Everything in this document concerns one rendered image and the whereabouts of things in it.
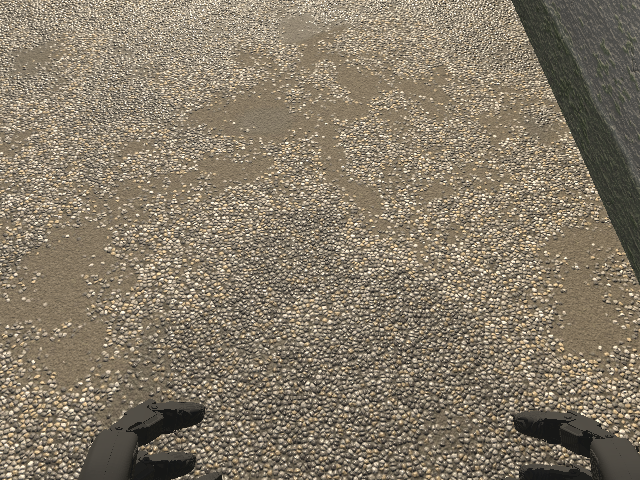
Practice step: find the right robot hand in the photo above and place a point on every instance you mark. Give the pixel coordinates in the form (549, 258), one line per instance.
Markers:
(611, 457)

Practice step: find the left robot hand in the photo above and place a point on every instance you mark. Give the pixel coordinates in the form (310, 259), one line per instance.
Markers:
(114, 454)

